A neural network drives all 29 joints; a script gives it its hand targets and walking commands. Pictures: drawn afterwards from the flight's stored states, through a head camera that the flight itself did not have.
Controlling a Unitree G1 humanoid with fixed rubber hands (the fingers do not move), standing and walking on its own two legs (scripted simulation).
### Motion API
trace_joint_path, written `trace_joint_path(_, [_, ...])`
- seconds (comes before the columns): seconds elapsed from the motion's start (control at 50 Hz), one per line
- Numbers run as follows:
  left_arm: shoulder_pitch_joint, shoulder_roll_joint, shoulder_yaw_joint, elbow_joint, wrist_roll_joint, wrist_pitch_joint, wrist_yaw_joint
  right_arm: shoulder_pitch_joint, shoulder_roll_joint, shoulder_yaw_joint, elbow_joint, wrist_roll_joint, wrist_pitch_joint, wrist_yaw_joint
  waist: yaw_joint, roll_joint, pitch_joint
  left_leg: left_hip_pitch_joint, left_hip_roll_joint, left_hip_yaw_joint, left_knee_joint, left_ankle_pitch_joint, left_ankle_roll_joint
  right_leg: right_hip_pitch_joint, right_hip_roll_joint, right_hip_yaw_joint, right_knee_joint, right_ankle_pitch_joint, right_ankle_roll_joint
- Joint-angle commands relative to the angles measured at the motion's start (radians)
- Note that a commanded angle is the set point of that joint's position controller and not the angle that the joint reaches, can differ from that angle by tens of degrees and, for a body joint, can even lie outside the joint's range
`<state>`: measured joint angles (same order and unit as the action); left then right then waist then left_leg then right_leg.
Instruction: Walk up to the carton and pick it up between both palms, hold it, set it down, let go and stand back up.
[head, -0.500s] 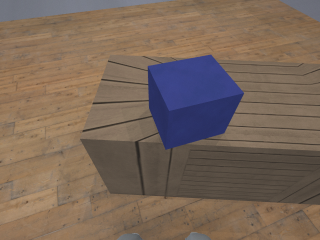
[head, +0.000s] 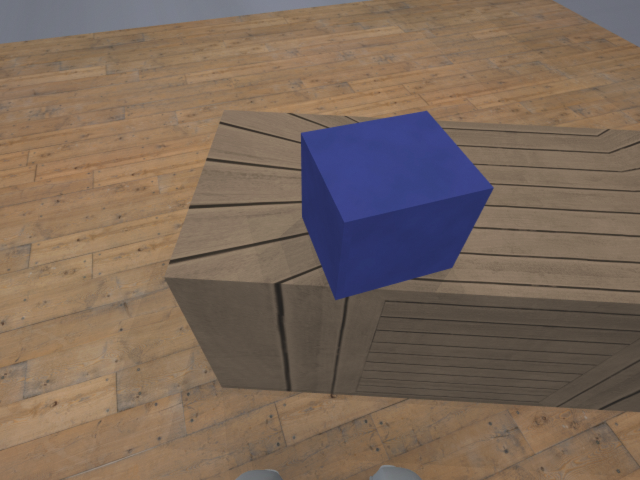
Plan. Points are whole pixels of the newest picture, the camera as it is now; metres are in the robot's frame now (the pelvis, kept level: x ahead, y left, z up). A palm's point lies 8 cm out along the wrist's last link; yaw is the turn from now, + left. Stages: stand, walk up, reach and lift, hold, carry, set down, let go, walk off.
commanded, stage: walk up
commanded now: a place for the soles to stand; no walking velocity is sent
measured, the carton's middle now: (381, 204) +0.56 -0.10 -0.02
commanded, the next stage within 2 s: none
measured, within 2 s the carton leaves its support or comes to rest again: neither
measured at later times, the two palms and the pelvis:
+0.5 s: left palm out of the picture +0.06 +0.31 -0.12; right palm out of the picture +0.07 -0.31 -0.10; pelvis +0.00 +0.01 +0.00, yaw +0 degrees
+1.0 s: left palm out of the picture +0.06 +0.32 -0.12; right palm out of the picture +0.08 -0.30 -0.10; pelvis +0.00 +0.01 +0.00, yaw +0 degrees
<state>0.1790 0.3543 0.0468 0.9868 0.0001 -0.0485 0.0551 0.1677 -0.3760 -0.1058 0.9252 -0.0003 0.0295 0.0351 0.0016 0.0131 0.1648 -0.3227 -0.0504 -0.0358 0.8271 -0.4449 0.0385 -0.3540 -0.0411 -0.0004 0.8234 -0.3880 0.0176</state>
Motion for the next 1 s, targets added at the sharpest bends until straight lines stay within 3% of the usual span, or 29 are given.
trace_joint_path(0.0, [-0.09, 0.205, 0.036, -0.117, 0.0, 0.007, 0.008, 0.067, -0.334, -0.06, -0.079, -0.046, -0.048, -0.024, -0.055, 0.228, -0.089, 0.126, 0.307, -0.556, -0.545, 0.088, 0.073, -0.291, 0.049, 0.0, 0.127, -0.188, -0.047])
trace_joint_path(0.02, [-0.103, 0.273, 0.054, -0.103, 0.001, 0.015, 0.02, 0.056, -0.349, -0.063, -0.085, -0.037, -0.047, -0.023, -0.069, 0.136, -0.074, 0.064, 0.328, -0.591, -0.548, 0.127, 0.101, -0.242, 0.054, 0.089, 0.202, -0.258, -0.051])
trace_joint_path(0.06, [-0.072, 0.27, 0.056, -0.084, -0.007, 0.018, 0.013, 0.022, -0.289, -0.045, -0.078, -0.031, -0.054, -0.034, -0.032, 0.071, -0.079, 0.131, 0.273, -0.495, -0.454, 0.298, 0.1, -0.235, 0.023, 0.089, 0.219, -0.209, -0.053])
trace_joint_path(0.16, [-0.031, 0.248, 0.062, -0.07, -0.005, -0.002, 0.004, 0.06, -0.259, -0.041, -0.073, -0.033, -0.054, -0.041, -0.035, 0.095, -0.163, 0.207, 0.267, -0.402, -0.338, 0.613, 0.145, -0.119, -0.01, 0.004, 0.038, -0.185, -0.042])
trace_joint_path(0.2, [0.021, 0.228, 0.057, -0.048, -0.003, -0.015, 0.008, 0.007, -0.256, -0.036, -0.084, -0.028, -0.046, -0.037, 0.006, 0.092, -0.193, 0.118, 0.239, -0.317, -0.268, 0.626, 0.156, 0.042, 0.004, -0.034, -0.142, -0.054, -0.059])
trace_joint_path(0.22, [0.059, 0.23, 0.055, -0.03, 0.005, -0.025, 0.01, -0.032, -0.238, -0.028, -0.095, -0.021, -0.04, -0.033, 0.037, 0.06, -0.2, -0.002, 0.211, -0.253, -0.213, 0.587, 0.123, 0.2, 0.004, -0.036, -0.275, 0.104, -0.071])
trace_joint_path(0.24, [0.109, 0.296, 0.07, -0.023, 0.022, -0.039, 0.019, -0.073, -0.199, -0.016, -0.12, -0.009, -0.036, -0.025, 0.075, -0.029, -0.221, -0.157, 0.137, -0.187, -0.068, 0.52, 0.052, 0.326, -0.091, 0.157, -0.341, 0.126, -0.116])
trace_joint_path(0.26, [0.14, 0.401, 0.093, -0.03, 0.031, -0.047, 0.023, -0.072, -0.172, -0.012, -0.139, -0.009, -0.03, -0.024, 0.092, -0.202, -0.213, -0.263, -0.008, -0.054, 0.171, 0.23, -0.006, 0.313, -0.325, 0.479, -0.436, 0.18, -0.241])
trace_joint_path(0.28, [0.1, 0.386, 0.09, -0.039, 0.02, -0.043, 0.016, -0.065, -0.203, -0.023, -0.121, -0.016, -0.014, -0.036, 0.062, -0.16, -0.187, -0.227, -0.009, -0.088, 0.256, -0.182, -0.014, 0.214, -0.417, 0.535, -0.45, 0.255, -0.328])
trace_joint_path(0.32, [0.026, 0.362, 0.088, -0.071, 0.018, -0.04, 0.017, -0.029, -0.212, -0.027, -0.099, -0.02, -0.009, -0.028, 0.029, -0.107, -0.129, -0.215, 0.043, -0.107, 0.303, -0.13, -0.025, 0.143, -0.361, 0.452, -0.422, 0.201, -0.328])
trace_joint_path(0.36, [-0.001, 0.332, 0.082, -0.079, 0.027, -0.034, 0.012, 0.006, -0.201, -0.028, -0.076, -0.022, -0.02, -0.017, 0.01, -0.143, -0.123, -0.175, 0.076, -0.059, 0.14, -0.144, -0.019, 0.124, -0.288, 0.334, -0.35, 0.266, -0.277])
trace_joint_path(0.4, [0.003, 0.344, 0.082, -0.083, 0.03, -0.027, 0.006, 0.045, -0.206, -0.035, -0.062, -0.024, -0.027, -0.01, -0.005, -0.154, -0.15, -0.084, 0.072, -0.021, -0.021, -0.107, -0.005, 0.095, -0.286, 0.321, -0.309, 0.269, -0.263])
trace_joint_path(0.44, [-0.074, 0.314, 0.067, -0.1, 0.018, -0.012, -0.001, 0.135, -0.209, -0.042, -0.033, -0.032, -0.036, -0.013, -0.069, -0.128, -0.177, 0.122, 0.057, -0.027, -0.257, 0.058, 0.018, -0.023, -0.217, 0.218, -0.191, 0.222, -0.186])
trace_joint_path(0.46, [-0.087, 0.246, 0.046, -0.114, 0.008, 0.0, 0.0, 0.151, -0.262, -0.054, -0.038, -0.05, -0.044, -0.023, -0.074, 0.078, -0.148, 0.165, 0.174, -0.305, -0.449, 0.056, 0.04, -0.154, -0.097, 0.101, 0.043, 0.18, -0.105])
trace_joint_path(0.48, [-0.107, 0.205, 0.034, -0.119, 0.0, 0.01, 0.008, 0.059, -0.334, -0.055, -0.076, -0.04, -0.049, -0.026, -0.055, 0.21, -0.069, 0.088, 0.321, -0.566, -0.561, 0.099, 0.082, -0.279, 0.059, 0.019, 0.121, -0.206, -0.048])
trace_joint_path(0.5, [-0.113, 0.267, 0.051, -0.098, 0.002, 0.019, 0.017, 0.042, -0.342, -0.058, -0.079, -0.034, -0.05, -0.025, -0.062, 0.132, -0.06, 0.043, 0.329, -0.586, -0.557, 0.122, 0.094, -0.222, 0.05, 0.105, 0.189, -0.252, -0.053])
trace_joint_path(0.54, [-0.08, 0.269, 0.056, -0.075, -0.008, 0.022, 0.009, 0.007, -0.286, -0.04, -0.075, -0.032, -0.055, -0.037, -0.028, 0.074, -0.072, 0.101, 0.277, -0.494, -0.464, 0.276, 0.104, -0.205, 0.023, 0.091, 0.21, -0.204, -0.052])
trace_joint_path(0.64, [-0.04, 0.245, 0.059, -0.068, -0.005, 0.0, -0.001, 0.051, -0.256, -0.035, -0.068, -0.033, -0.057, -0.04, -0.035, 0.106, -0.157, 0.195, 0.261, -0.403, -0.354, 0.535, 0.15, -0.113, -0.009, 0.013, 0.029, -0.193, -0.045])
trace_joint_path(0.7, [0.054, 0.229, 0.055, -0.03, 0.002, -0.023, 0.007, -0.038, -0.238, -0.023, -0.088, -0.02, -0.044, -0.034, 0.038, 0.084, -0.194, 0.012, 0.219, -0.265, -0.234, 0.577, 0.131, 0.177, 0.002, -0.029, -0.264, 0.078, -0.07])
trace_joint_path(0.72, [0.093, 0.281, 0.065, -0.023, 0.019, -0.036, 0.014, -0.07, -0.201, -0.011, -0.108, -0.01, -0.039, -0.026, 0.07, -0.001, -0.205, -0.137, 0.154, -0.2, -0.118, 0.523, 0.063, 0.301, -0.072, 0.123, -0.329, 0.13, -0.105])
trace_joint_path(0.74, [0.139, 0.391, 0.089, -0.021, 0.033, -0.045, 0.019, -0.081, -0.178, -0.01, -0.13, -0.006, -0.034, -0.025, 0.094, -0.189, -0.211, -0.238, 0.002, -0.067, 0.142, 0.302, -0.001, 0.301, -0.29, 0.45, -0.438, 0.136, -0.226])
trace_joint_path(0.76, [0.103, 0.379, 0.089, -0.031, 0.021, -0.042, 0.012, -0.069, -0.202, -0.019, -0.114, -0.014, -0.019, -0.036, 0.066, -0.172, -0.189, -0.232, -0.012, -0.071, 0.233, -0.168, -0.012, 0.235, -0.405, 0.53, -0.457, 0.236, -0.319])
trace_joint_path(0.8, [0.028, 0.364, 0.088, -0.067, 0.017, -0.039, 0.013, -0.039, -0.214, -0.022, -0.094, -0.019, -0.014, -0.03, 0.034, -0.107, -0.139, -0.219, 0.044, -0.099, 0.286, -0.133, -0.025, 0.16, -0.364, 0.463, -0.423, 0.215, -0.327])
trace_joint_path(0.84, [0.005, 0.332, 0.082, -0.077, 0.027, -0.035, 0.01, -0.012, -0.201, -0.026, -0.075, -0.023, -0.022, -0.019, 0.015, -0.129, -0.126, -0.183, 0.079, -0.058, 0.144, -0.138, -0.019, 0.139, -0.292, 0.341, -0.352, 0.281, -0.275])
trace_joint_path(0.88, [0.009, 0.337, 0.079, -0.083, 0.028, -0.03, 0.004, 0.026, -0.2, -0.03, -0.06, -0.023, -0.03, -0.013, 0.003, -0.145, -0.153, -0.096, 0.072, -0.02, -0.006, -0.115, -0.011, 0.11, -0.281, 0.309, -0.304, 0.309, -0.262])
trace_joint_path(0.92, [-0.071, 0.314, 0.064, -0.099, 0.017, -0.015, -0.003, 0.118, -0.203, -0.037, -0.033, -0.03, -0.039, -0.014, -0.066, -0.124, -0.176, 0.115, 0.056, -0.021, -0.24, 0.077, 0.016, -0.022, -0.219, 0.219, -0.197, 0.26, -0.188])
trace_joint_path(0.94, [-0.086, 0.258, 0.049, -0.109, 0.009, -0.003, -0.002, 0.138, -0.248, -0.047, -0.032, -0.046, -0.046, -0.022, -0.073, 0.033, -0.158, 0.167, 0.143, -0.239, -0.402, 0.071, 0.042, -0.133, -0.119, 0.121, -0.016, 0.209, -0.119])
trace_joint_path(0.96, [-0.087, 0.2, 0.035, -0.112, -0.003, 0.007, 0.002, 0.057, -0.319, -0.05, -0.069, -0.044, -0.051, -0.025, -0.05, 0.232, -0.103, 0.121, 0.301, -0.541, -0.537, 0.081, 0.089, -0.255, 0.041, 0.001, 0.092, -0.152, -0.049])
trace_joint_path(0.98, [-0.101, 0.265, 0.051, -0.095, 0.0, 0.016, 0.013, 0.045, -0.333, -0.051, -0.071, -0.035, -0.051, -0.024, -0.064, 0.139, -0.08, 0.046, 0.327, -0.575, -0.541, 0.124, 0.114, -0.197, 0.052, 0.089, 0.171, -0.264, -0.053])
